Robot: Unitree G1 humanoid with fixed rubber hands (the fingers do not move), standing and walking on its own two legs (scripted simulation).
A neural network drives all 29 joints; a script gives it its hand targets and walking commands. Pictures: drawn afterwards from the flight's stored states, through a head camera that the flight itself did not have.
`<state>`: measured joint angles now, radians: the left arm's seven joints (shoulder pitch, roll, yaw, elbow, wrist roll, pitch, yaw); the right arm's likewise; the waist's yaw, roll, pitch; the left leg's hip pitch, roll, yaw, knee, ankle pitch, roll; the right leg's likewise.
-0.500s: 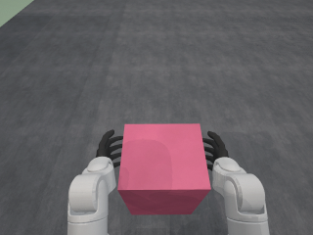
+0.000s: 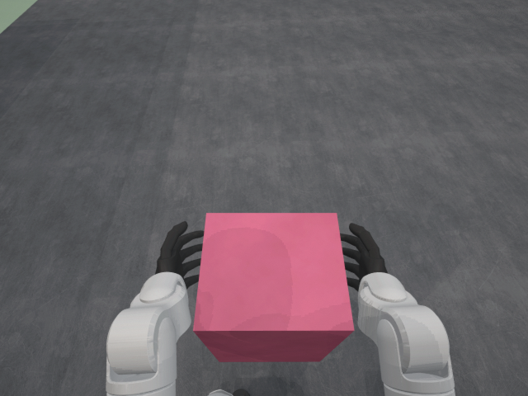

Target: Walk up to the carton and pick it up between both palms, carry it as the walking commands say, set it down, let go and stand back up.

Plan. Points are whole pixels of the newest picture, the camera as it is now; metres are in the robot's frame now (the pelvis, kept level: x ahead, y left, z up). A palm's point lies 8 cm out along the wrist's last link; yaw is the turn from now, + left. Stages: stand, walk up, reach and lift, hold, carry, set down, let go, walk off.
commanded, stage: carry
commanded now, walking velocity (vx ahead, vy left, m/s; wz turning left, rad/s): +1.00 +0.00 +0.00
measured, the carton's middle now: (270, 297) +0.26 +0.00 +0.01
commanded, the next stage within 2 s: none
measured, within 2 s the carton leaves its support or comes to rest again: neither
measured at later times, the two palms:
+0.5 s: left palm (196, 85) +0.77 +0.14 +0.07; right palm (305, 76) +0.78 -0.12 +0.08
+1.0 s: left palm out of the picture +1.33 +0.16 +0.09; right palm out of the picture +1.31 -0.10 +0.09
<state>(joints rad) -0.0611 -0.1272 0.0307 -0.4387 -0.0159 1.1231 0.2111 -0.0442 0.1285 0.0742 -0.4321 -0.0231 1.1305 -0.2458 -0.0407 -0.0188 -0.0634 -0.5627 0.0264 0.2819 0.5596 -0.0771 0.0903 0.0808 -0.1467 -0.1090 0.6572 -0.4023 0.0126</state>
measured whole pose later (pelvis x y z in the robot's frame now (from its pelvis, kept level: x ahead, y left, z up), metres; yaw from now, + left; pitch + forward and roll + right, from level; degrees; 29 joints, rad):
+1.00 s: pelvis +1.06 +0.05 +0.03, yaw -1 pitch +6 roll +1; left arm -0.06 -0.13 0.04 -0.41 0.01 1.10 0.19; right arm -0.06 0.13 0.07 -0.39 -0.01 1.12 -0.25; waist -0.08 0.00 -0.03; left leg -0.39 0.04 0.26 0.48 -0.20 0.06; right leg -0.38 -0.08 -0.01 1.28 -0.25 -0.03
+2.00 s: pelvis +2.22 +0.05 +0.02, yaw +1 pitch +6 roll -2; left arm -0.07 -0.13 0.01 -0.43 0.03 1.09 0.19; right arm -0.05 0.13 0.06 -0.42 -0.01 1.11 -0.24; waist -0.02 0.02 -0.10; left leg 0.11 0.07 0.20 0.23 -0.43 -0.05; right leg -0.64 -0.10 -0.14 0.64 -0.08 -0.01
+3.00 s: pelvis +3.07 +0.00 +0.02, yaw +4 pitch +5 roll -2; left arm -0.14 -0.13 0.01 -0.39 0.02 1.15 0.21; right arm -0.10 0.13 0.01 -0.44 -0.03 1.19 -0.22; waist 0.02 0.03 -0.06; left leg -0.29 0.12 0.05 0.98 -0.55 -0.07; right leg -0.46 0.04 -0.16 0.52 -0.15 -0.09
